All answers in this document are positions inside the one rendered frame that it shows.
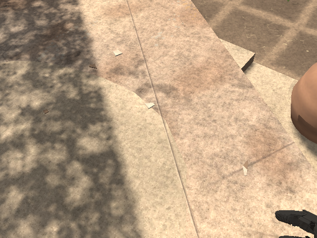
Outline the robot right hand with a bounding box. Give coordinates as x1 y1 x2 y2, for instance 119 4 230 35
275 209 317 238

